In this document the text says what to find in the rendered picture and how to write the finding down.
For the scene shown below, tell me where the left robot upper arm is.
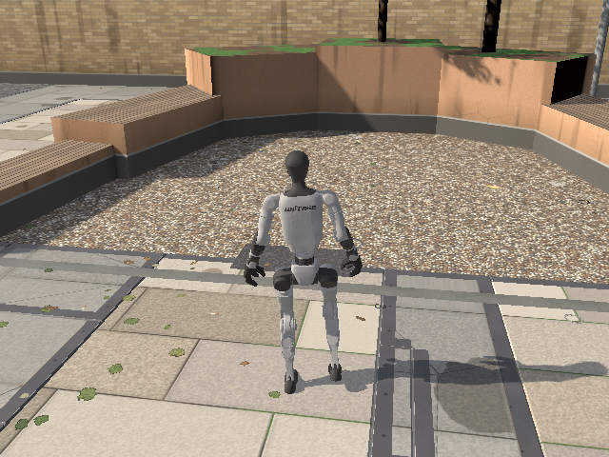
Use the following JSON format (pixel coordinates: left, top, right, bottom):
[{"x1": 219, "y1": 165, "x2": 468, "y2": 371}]
[{"x1": 255, "y1": 193, "x2": 280, "y2": 246}]

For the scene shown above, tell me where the robot right foot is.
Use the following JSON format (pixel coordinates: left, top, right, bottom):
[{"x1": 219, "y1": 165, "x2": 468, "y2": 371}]
[{"x1": 328, "y1": 364, "x2": 342, "y2": 382}]

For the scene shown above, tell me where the robot right forearm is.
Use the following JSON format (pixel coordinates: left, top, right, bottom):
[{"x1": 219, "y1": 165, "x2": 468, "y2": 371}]
[{"x1": 340, "y1": 227, "x2": 359, "y2": 261}]

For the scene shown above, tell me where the robot left forearm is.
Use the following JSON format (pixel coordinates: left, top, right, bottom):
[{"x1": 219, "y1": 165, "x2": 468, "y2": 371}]
[{"x1": 246, "y1": 231, "x2": 265, "y2": 268}]

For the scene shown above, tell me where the right robot upper arm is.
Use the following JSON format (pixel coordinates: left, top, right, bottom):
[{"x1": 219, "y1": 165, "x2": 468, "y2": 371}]
[{"x1": 319, "y1": 190, "x2": 349, "y2": 242}]

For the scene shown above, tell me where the humanoid robot torso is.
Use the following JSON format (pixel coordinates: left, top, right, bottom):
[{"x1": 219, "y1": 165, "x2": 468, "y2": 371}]
[{"x1": 279, "y1": 187, "x2": 323, "y2": 286}]

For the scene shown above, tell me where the robot left hand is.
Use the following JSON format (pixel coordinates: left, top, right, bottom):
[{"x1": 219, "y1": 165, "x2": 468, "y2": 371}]
[{"x1": 244, "y1": 265, "x2": 265, "y2": 287}]

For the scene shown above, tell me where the robot right hand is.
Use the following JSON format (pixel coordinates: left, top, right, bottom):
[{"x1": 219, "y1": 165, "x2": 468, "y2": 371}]
[{"x1": 341, "y1": 255, "x2": 363, "y2": 277}]

